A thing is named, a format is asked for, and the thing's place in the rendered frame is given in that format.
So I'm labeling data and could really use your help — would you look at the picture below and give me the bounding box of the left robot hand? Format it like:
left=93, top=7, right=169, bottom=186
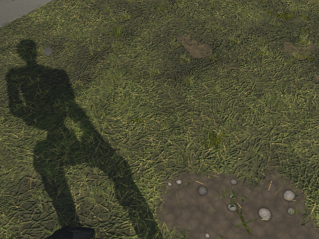
left=44, top=225, right=95, bottom=239

